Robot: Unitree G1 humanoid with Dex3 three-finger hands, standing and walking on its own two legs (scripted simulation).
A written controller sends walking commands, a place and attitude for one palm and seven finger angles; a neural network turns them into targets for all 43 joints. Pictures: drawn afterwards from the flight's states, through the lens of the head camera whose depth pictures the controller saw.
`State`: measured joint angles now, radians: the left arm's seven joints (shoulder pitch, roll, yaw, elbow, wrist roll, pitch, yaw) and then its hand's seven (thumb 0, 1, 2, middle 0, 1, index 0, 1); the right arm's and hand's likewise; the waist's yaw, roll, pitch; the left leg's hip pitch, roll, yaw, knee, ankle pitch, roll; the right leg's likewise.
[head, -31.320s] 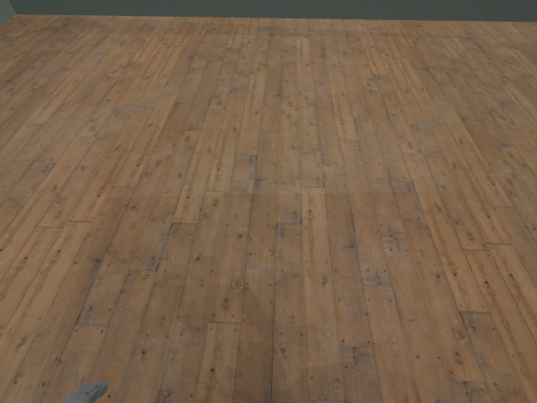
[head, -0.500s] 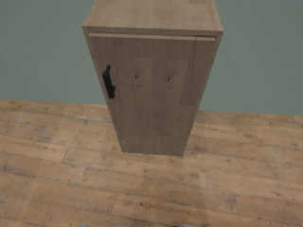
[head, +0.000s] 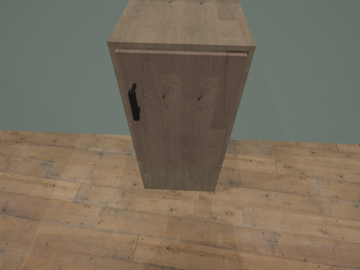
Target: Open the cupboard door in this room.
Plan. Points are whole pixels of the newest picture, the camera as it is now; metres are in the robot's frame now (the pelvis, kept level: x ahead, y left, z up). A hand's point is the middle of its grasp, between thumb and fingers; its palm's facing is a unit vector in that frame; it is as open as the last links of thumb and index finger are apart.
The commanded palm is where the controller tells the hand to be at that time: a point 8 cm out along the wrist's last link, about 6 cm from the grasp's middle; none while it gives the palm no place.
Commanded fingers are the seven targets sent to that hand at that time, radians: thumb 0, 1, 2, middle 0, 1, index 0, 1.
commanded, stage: come to a stop and stand still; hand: left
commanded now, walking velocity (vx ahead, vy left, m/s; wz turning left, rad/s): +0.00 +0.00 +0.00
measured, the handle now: (135, 102) +0.63 +0.20 -0.02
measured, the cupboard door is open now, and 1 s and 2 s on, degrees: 0 0 0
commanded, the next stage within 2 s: look again from close up in 0.24 s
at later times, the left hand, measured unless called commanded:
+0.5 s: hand out of the picture -0.01 +0.17 -0.18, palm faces +0.03 -0.98 -0.19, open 7.4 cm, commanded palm none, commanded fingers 0.00 0.90 0.90 -0.20 -0.30 -0.20 -0.30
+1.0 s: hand out of the picture +0.01 +0.18 -0.18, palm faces +0.03 -0.98 -0.18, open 7.4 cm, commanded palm none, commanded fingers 0.00 0.90 0.90 -0.20 -0.30 -0.20 -0.30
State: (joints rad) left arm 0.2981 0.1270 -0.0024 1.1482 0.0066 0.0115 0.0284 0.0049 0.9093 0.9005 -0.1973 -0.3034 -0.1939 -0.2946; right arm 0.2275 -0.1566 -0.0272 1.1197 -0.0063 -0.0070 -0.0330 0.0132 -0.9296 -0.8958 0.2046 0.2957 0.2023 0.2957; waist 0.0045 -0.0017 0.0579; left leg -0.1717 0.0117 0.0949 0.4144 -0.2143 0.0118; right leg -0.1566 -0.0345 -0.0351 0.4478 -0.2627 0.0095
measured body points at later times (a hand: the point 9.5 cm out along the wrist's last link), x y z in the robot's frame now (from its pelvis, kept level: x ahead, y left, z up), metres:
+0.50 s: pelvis +0.00 +0.00 -0.01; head +0.00 -0.01 +0.44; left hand -0.01 +0.22 -0.16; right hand -0.01 -0.21 -0.17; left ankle +0.01 +0.11 -0.74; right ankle -0.01 -0.12 -0.74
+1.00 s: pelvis +0.01 +0.00 -0.01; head +0.02 +0.00 +0.44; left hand +0.01 +0.23 -0.16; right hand +0.03 -0.23 -0.16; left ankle +0.01 +0.11 -0.74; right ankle -0.01 -0.12 -0.74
